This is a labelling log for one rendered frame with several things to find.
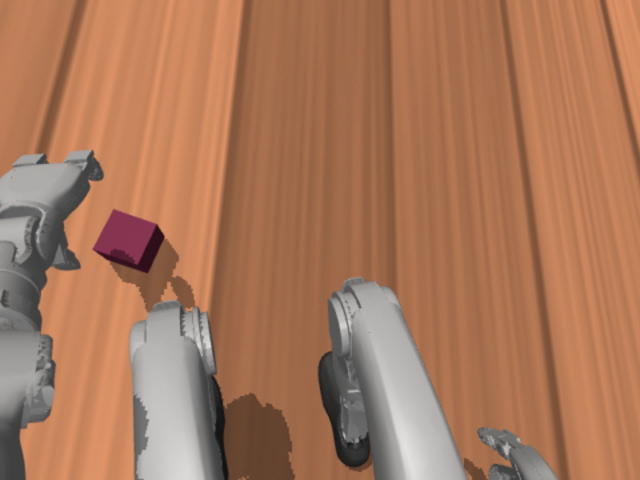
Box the right robot hand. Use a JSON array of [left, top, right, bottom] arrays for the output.
[[477, 428, 559, 480]]

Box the right robot foot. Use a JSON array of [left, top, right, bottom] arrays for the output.
[[318, 351, 370, 467]]

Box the left robot foot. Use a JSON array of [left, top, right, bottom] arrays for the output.
[[211, 376, 229, 480]]

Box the cube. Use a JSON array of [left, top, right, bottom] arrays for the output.
[[93, 209, 165, 273]]

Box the left robot hand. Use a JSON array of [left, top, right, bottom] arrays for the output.
[[0, 150, 104, 271]]

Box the left robot arm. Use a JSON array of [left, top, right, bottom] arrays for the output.
[[0, 200, 64, 480]]

